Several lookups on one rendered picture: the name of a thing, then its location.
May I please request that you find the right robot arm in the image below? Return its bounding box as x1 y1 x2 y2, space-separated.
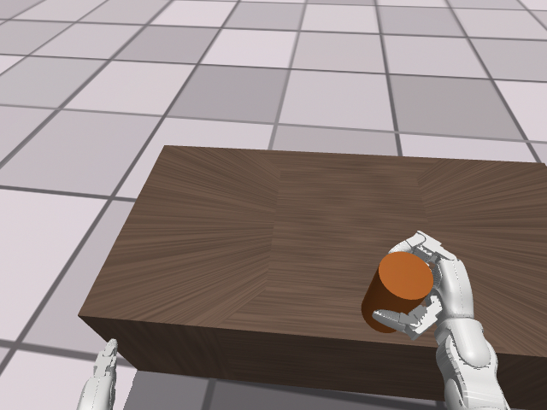
434 317 510 410

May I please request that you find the can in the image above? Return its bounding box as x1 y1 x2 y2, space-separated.
362 251 433 333

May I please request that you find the right robot hand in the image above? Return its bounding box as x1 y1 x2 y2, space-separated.
372 231 474 341

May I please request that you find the left robot hand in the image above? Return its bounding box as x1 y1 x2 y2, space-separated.
76 338 118 410

